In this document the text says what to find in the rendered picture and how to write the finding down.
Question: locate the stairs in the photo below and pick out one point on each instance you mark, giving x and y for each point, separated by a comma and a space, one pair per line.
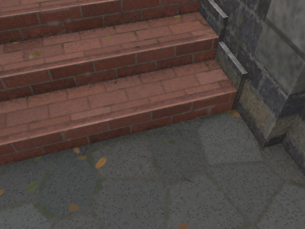
78, 72

